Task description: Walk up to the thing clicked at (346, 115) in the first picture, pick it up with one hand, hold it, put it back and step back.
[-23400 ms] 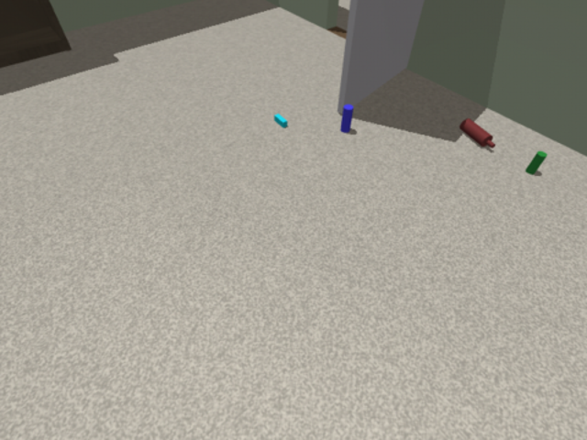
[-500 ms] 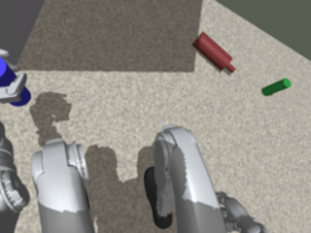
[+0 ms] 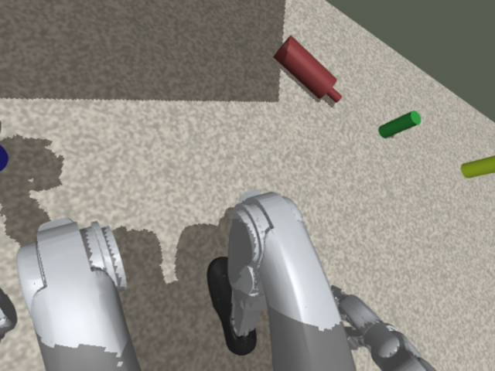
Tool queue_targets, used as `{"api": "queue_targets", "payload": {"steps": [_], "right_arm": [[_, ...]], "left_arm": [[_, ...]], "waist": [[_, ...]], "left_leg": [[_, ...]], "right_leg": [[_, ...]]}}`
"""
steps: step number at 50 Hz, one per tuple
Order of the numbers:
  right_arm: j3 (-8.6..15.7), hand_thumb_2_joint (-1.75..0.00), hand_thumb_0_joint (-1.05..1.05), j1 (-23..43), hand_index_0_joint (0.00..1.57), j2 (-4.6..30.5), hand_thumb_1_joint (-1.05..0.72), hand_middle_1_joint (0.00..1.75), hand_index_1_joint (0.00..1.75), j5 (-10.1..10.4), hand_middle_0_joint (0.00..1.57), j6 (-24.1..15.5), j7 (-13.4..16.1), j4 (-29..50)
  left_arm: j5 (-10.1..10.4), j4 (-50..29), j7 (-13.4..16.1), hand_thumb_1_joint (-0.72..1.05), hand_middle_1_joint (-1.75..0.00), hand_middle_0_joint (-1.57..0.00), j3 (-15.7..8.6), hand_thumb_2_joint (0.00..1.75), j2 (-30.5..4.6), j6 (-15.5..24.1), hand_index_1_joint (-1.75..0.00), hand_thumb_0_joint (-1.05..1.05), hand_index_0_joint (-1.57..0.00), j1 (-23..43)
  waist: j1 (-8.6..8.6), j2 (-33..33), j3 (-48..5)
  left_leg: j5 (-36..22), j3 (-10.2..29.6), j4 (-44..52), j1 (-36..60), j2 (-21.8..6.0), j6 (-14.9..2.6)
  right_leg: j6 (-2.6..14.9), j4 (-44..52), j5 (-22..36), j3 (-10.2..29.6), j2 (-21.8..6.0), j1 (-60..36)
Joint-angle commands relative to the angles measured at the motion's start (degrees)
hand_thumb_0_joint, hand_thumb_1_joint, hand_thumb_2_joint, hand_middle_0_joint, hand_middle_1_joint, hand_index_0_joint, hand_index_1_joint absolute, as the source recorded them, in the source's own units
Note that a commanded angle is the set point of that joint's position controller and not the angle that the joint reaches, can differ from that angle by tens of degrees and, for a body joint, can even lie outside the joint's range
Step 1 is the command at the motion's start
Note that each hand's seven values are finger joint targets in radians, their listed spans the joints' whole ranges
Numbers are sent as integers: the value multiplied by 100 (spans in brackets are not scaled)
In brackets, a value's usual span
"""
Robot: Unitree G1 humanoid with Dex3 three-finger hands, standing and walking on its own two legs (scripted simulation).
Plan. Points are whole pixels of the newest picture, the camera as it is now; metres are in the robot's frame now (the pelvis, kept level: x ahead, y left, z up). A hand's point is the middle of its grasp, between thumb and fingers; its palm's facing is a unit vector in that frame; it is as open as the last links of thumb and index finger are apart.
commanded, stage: lower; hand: left
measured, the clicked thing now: out of the picture +0.45 +0.31 -0.15
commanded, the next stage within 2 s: loosen in 0.78 s
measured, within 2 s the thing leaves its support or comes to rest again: rests again in 1.10 s
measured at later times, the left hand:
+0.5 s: hand out of the picture +0.47 +0.30 -0.16, palm faces +0.37 -0.93 -0.01, open 7.5 cm
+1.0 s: hand out of the picture +0.47 +0.30 -0.17, palm faces +0.35 -0.93 -0.03, open 7.5 cm
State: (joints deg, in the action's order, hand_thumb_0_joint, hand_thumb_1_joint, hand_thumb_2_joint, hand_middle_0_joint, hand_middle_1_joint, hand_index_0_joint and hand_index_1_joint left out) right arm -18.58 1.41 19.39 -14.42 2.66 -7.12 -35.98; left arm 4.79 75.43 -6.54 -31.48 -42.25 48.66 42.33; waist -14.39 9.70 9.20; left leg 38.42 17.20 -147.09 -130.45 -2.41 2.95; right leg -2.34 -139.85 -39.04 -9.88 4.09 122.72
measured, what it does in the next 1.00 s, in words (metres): stands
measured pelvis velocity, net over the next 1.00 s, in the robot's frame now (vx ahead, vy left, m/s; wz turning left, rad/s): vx -0.01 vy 0.01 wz -0.08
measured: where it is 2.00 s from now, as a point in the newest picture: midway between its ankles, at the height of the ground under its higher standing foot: (174, 343)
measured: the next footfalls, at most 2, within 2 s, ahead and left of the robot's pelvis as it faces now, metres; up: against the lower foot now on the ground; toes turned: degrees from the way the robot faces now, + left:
none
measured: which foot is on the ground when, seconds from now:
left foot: down 0.00-1.00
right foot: down 0.00-1.00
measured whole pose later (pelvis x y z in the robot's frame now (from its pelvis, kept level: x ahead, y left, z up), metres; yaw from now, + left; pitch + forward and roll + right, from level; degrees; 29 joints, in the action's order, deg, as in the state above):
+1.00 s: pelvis -0.01 +0.01 -0.01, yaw -4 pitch +14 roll -17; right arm -30.8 9.4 20.8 -20.5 3.7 -6.3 -31.5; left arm 3.9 84.6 -1.6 -30.1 -53.3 57.6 43.3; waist -15.8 16.5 17.3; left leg 40.0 23.8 -151.2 -127.6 -2.5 2.6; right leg -4.3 -138.6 -37.7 -14.3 6.6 118.0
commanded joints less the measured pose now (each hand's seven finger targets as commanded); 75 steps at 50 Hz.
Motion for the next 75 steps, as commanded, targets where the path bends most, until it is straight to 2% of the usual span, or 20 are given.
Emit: {"api": "queue_targets", "payload": {"steps": [1, 3, 7, 15, 19, 22, 27, 30, 36, 41, 44, 45, 49, 54, 58, 62, 64, 68, 70, 75], "right_arm": [[379, -90, 0, -369, 20, 1764, -91, 30, 30, -145, 20, -1, 127, 146], [305, -90, 0, -366, 20, 1819, -91, 30, 30, -198, 20, 15, 122, 152], [170, -90, 0, -215, 20, 1932, -91, 30, 30, -273, 20, 32, 125, 255], [-46, -90, 0, -17, 20, 2026, -90, 30, 30, -380, 20, 72, 163, 294], [-174, -90, 0, 11, 20, 2032, -90, 30, 30, -432, 20, 96, 159, 365], [-240, -90, 0, 102, 20, 2060, -90, 30, 30, -467, 20, 101, 153, 397], [-345, -90, 0, 337, 20, 2055, -90, 30, 30, -533, 20, 137, 176, 447], [-376, -90, 0, 372, 20, 2088, -89, 30, 30, -552, 20, 137, 180, 486], [-454, -90, 0, 419, 20, 2173, -89, 30, 30, -587, 20, 155, 174, 542], [-509, -90, 0, 491, 20, 2106, -89, 30, 30, -633, 20, 177, 192, 483], [-517, -90, 0, 525, 20, 2161, -89, 30, 30, -643, 20, 195, 204, 455], [-529, -89, 0, 517, 20, 2171, -90, 30, 30, -643, 20, 197, 198, 485], [-559, -89, 0, 467, 20, 2154, -91, 30, 30, -639, 20, 167, 181, 498], [-569, -89, 0, 500, 20, 2113, -91, 30, 30, -649, 20, 176, 214, 388], [-533, -90, 0, 549, 20, 2153, -92, 30, 30, -621, 20, 182, 216, 453], [-516, -90, 0, 560, 20, 2188, -92, 30, 30, -595, 20, 187, 209, 571], [-535, -90, 0, 558, 20, 2158, -92, 30, 30, -609, 20, 193, 203, 597], [-531, -90, 0, 566, 20, 2151, -91, 30, 30, -604, 20, 203, 200, 571], [-537, -90, 0, 577, 20, 2165, -91, 30, 30, -605, 20, 202, 198, 615], [-569, -90, 0, 570, 20, 2171, -90, 30, 30, -599, 20, 198, 201, 634]], "left_arm": [[-55, -1018, 13, 44, -137, -127, 2, 120, -1457, 702, -135, 0, -129, 1909], [-61, -916, 42, 39, -137, -127, 5, 119, -1495, 753, -135, 0, -130, 1894], [48, -790, 123, 38, -135, -125, -195, 119, -1653, 853, -133, 0, -127, 1783], [-81, -494, 132, 42, -134, -122, 144, 119, -1704, 946, -132, 0, -125, 1741], [64, -395, 237, 42, -133, -121, -13, 119, -1801, 1013, -131, 0, -123, 1667], [57, -302, 354, 40, -134, -122, -117, 120, -1989, 1089, -132, 0, -125, 1678], [-107, -250, 352, 45, -134, -123, 135, 120, -2034, 1208, -132, 0, -126, 1760], [-144, -260, 354, 46, -133, -121, 124, 120, -2157, 1219, -130, 0, -124, 1749], [6, -65, 480, 42, -132, -121, -11, 120, -2106, 1257, -130, 0, -123, 1666], [-129, -22, 471, 44, -132, -121, 201, 120, -2101, 1310, -130, 0, -123, 1602], [-142, -45, 498, 41, -131, -120, 149, 119, -2227, 1341, -129, 0, -123, 1604], [-111, -48, 532, 40, -127, -124, 120, 111, -2227, 1357, -125, 0, -126, 1654], [145, -73, 540, 19, -98, -102, -8, 79, -2105, 1435, -94, 0, -105, 1659], [-10, -6, 446, 3, -77, -87, 204, 53, -2170, 1421, -73, 0, -90, 1603], [0, 33, 440, -20, -48, -58, 151, 33, -2149, 1380, -46, 0, -59, 1536], [99, 183, 444, -30, -41, -52, 34, 28, -2074, 1332, -40, 0, -53, 1469], [90, 220, 403, -31, -39, -49, 154, 26, -1932, 1307, -38, 0, -50, 1519], [-40, 207, 369, -33, -29, -37, 263, 20, -2016, 1297, -27, 0, -39, 1519], [-50, 133, 405, -36, -23, -32, 182, 16, -2151, 1319, -21, 0, -33, 1548], [157, 28, 456, -42, -11, -15, -64, 11, -2258, 1412, -10, 0, -16, 1595]], "waist": [[-331, -2589, -3367], [-418, -2706, -3393], [-411, -2818, -3331], [-620, -2902, -2955], [-621, -2624, -3071], [-616, -2703, -2969], [-732, -2879, -2611], [-729, -2838, -2578], [-796, -2841, -2629], [-821, -2822, -2466], [-821, -2915, -2381], [-849, -2880, -2436], [-831, -2734, -2664], [-822, -2824, -2449], [-800, -2773, -2403], [-803, -2625, -2450], [-871, -2641, -2411], [-849, -2764, -2291], [-830, -2763, -2306], [-800, -2717, -2510]], "left_leg": [[-543, -646, 1403, 2446, -218, -227], [-643, -583, 1389, 2618, -243, -201], [-687, -495, 1415, 2765, -269, -158], [-797, -328, 1396, 2767, -306, -133], [-859, -313, 1211, 2630, -298, -195], [-854, -261, 1240, 2681, -320, -177], [-603, -213, 1311, 2604, -353, -154], [-546, -196, 1299, 2592, -372, -162], [-685, -30, 1357, 2811, -396, -122], [-693, -74, 1266, 2705, -403, -148], [-665, -30, 1327, 2771, -428, -127], [-659, -22, 1315, 2749, -421, -138], [-702, -40, 1232, 2754, -401, -168], [-513, -80, 1238, 2617, -408, -177], [-567, -38, 1289, 2643, -421, -162], [-653, 15, 1312, 2658, -403, -167], [-610, 22, 1317, 2648, -393, -169], [-592, 30, 1366, 2687, -406, -154], [-586, 20, 1365, 2662, -414, -157], [-700, -3, 1269, 2707, -418, -185]], "right_leg": [[313, 1312, 1117, -490, 187, -1765], [308, 1279, 1222, -543, 197, -1798], [306, 1223, 1259, -636, 211, -1842], [280, 1150, 1396, -792, 229, -1802], [222, 1243, 1539, -774, 282, -2142], [241, 1217, 1490, -819, 303, -2075], [244, 1201, 1300, -894, 313, -1910], [242, 1208, 1260, -913, 331, -1901], [233, 1171, 1371, -1041, 368, -1948], [219, 1198, 1409, -1012, 379, -1969], [232, 1170, 1360, -1041, 380, -1890], [229, 1186, 1377, -1049, 392, -1947], [206, 1261, 1456, -1024, 431, -2165], [228, 1281, 1306, -1005, 435, -2030], [247, 1248, 1344, -1044, 440, -1949], [240, 1253, 1415, -1089, 441, -1984], [238, 1284, 1391, -1106, 448, -1967], [249, 1251, 1346, -1114, 433, -1856], [259, 1240, 1335, -1101, 431, -1894], [237, 1283, 1453, -1065, 458, -2089]]}}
